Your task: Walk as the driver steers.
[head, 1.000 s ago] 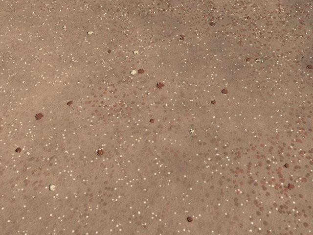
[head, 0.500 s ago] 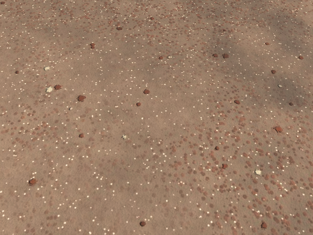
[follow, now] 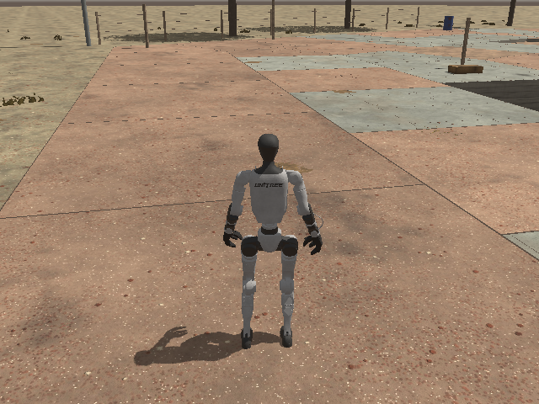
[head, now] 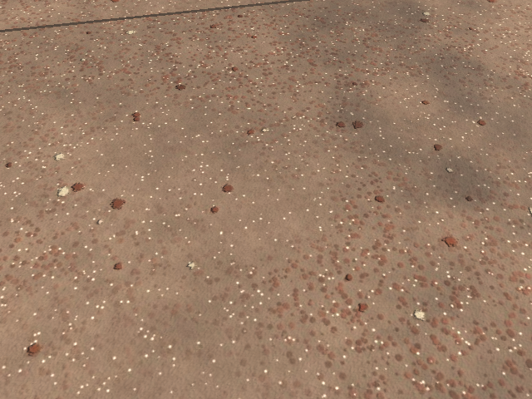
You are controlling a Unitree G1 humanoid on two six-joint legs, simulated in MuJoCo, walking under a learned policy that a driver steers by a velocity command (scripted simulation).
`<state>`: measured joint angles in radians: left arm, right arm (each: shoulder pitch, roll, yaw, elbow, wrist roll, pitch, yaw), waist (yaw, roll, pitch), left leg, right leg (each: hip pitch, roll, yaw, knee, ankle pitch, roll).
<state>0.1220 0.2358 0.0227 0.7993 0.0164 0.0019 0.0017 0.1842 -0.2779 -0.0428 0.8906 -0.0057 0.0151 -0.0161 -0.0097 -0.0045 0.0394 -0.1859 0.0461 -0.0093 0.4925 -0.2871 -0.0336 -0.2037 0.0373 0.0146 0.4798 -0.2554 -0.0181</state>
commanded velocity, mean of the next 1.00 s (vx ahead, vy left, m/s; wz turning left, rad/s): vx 0.21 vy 0.00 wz -0.01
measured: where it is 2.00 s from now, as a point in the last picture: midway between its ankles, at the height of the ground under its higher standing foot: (263, 376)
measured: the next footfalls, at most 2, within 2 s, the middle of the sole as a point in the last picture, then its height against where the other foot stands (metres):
left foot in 1.04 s outside the picture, level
right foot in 1.50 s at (302, 355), level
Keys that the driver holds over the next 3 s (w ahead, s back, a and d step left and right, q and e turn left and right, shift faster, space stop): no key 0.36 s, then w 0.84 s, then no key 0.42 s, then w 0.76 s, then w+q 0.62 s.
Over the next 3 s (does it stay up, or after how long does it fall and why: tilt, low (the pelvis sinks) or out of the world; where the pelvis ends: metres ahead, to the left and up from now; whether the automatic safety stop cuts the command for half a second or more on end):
stays up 1.08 0.08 0.00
